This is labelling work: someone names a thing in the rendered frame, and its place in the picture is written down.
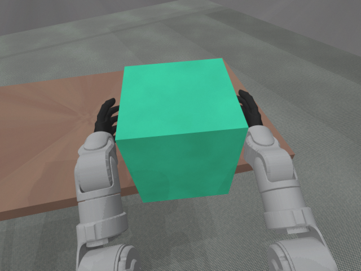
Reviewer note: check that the left robot hand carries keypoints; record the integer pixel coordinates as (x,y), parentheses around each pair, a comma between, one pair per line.
(104,120)

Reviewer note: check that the right robot forearm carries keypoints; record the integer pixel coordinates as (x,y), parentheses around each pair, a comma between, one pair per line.
(283,201)

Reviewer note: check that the left robot upper arm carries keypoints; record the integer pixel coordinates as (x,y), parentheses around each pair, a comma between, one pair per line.
(122,257)

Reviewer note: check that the left robot forearm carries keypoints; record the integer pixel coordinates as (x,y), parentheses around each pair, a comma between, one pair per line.
(96,178)

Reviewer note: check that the table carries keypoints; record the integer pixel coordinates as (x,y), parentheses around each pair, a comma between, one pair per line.
(42,126)

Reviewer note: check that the carton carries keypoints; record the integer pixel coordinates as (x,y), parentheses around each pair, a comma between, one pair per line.
(180,129)

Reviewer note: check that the right robot upper arm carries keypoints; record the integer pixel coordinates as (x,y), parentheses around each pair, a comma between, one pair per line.
(300,254)

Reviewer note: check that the right robot hand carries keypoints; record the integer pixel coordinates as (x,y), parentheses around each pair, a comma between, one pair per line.
(249,108)

